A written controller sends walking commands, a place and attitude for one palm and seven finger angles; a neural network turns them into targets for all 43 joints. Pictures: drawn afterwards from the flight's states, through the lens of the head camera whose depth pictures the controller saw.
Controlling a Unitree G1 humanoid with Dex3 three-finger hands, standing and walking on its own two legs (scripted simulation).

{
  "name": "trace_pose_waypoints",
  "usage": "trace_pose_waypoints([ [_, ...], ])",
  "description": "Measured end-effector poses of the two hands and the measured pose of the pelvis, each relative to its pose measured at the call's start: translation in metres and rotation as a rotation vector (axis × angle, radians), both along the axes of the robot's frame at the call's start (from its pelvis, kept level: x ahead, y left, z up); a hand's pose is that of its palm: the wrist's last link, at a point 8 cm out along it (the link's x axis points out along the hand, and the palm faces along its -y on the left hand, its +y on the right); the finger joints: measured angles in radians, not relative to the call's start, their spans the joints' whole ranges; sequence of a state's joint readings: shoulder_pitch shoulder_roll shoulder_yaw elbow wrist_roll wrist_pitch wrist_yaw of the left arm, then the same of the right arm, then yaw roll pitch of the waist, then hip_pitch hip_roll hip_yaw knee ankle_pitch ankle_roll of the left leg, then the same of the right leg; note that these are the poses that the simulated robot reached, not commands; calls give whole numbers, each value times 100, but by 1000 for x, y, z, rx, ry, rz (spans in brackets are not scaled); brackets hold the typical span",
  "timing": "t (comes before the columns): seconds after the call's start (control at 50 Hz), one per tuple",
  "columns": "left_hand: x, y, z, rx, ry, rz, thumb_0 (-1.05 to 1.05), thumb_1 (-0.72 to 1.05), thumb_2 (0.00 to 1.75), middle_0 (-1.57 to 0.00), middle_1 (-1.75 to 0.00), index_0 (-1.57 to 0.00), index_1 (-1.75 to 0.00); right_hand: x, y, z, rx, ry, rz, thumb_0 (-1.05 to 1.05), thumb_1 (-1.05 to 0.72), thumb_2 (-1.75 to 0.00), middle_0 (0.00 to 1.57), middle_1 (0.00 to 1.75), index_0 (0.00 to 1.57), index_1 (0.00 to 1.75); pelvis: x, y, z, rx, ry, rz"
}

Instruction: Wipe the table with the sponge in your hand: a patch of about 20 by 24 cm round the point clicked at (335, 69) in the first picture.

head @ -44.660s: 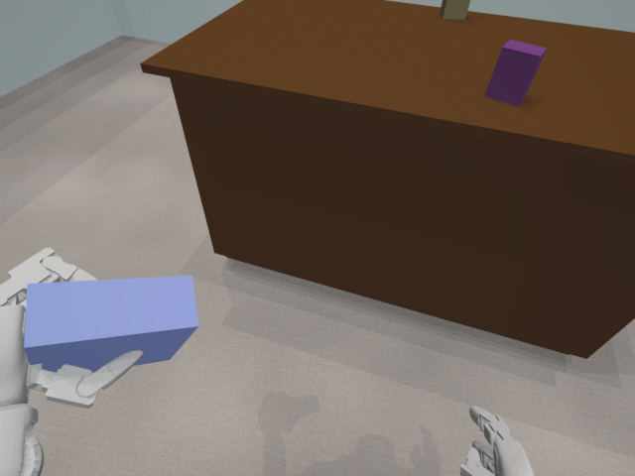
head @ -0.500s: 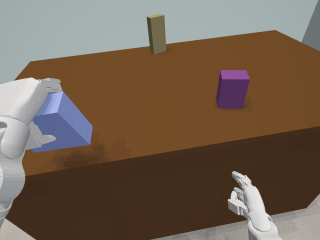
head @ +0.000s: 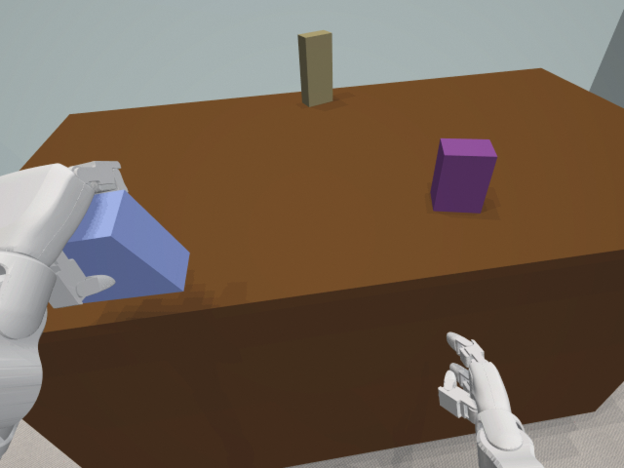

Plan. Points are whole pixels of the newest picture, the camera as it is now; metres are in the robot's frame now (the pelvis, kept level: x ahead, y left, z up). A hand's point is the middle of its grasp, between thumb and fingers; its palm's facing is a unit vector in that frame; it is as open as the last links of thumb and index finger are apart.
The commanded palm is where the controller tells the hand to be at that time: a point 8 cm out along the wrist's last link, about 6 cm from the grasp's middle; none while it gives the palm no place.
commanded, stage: bring the sponge back beside the body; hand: left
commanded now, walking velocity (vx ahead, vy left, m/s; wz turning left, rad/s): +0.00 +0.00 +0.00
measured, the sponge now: (111, 262) +0.21 +0.29 +0.20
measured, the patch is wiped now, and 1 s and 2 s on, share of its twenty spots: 0.95 0.95 0.95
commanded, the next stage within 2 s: step back with the hand held close in 0.26 s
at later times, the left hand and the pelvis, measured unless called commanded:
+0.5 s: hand (121, 228) +0.21 +0.25 +0.26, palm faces +0.43 -0.68 -0.59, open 9.1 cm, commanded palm +0.15 +0.28 +0.30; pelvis -0.01 +0.00 +0.00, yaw +0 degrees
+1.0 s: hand (99, 240) +0.16 +0.22 +0.29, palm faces +0.50 -0.73 -0.46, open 9.2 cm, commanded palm +0.10 +0.29 +0.30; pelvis -0.05 +0.01 -0.01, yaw +1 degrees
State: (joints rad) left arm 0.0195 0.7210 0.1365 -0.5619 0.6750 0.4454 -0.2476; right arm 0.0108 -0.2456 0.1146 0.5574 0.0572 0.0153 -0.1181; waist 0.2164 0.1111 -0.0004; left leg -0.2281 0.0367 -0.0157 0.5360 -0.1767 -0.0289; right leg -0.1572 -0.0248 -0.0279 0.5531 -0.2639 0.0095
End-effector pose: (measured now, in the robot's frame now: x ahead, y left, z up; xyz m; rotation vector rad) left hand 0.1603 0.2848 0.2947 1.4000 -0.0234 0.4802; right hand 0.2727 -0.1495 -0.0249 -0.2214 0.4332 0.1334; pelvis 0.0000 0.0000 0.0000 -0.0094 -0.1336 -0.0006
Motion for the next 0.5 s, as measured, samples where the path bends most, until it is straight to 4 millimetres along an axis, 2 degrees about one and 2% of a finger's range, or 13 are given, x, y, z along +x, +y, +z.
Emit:
trace_pose_waypoints([
  [0.2, -4, 4, 0, -27, -29, 11, 0, -46, 111, -82, -140, -84, -142, -2, 9, 8, 12, -25, 15, 1, -90, -90, 20, 30, 21, 30, -6, 2, -1, 0, -12, -2],
  [0.4, -8, 0, 2, -21, -46, 12, 0, -46, 111, -82, -140, -84, -142, -8, 6, 7, 12, -26, 12, 1, -90, -90, 20, 30, 21, 30, -12, 0, -3, 1, -23, 0],
  [0.46, 2, 3, -7, -391, -203, -244, -1, -46, 111, -82, -140, -84, -142, -20, 1, 7, 20, -36, 9, 1, -91, -90, 20, 30, 21, 30, -13, -1, -4, -9, 35, 18],
  [0.5, 9, 0, -17, -544, -313, -378, -1, -46, 111, -82, -140, -84, -142, -38, -8, 3, -5, -7, -21, 1, -91, -90, 20, 30, 21, 30, -11, -1, -4, -3, 74, 6],
])
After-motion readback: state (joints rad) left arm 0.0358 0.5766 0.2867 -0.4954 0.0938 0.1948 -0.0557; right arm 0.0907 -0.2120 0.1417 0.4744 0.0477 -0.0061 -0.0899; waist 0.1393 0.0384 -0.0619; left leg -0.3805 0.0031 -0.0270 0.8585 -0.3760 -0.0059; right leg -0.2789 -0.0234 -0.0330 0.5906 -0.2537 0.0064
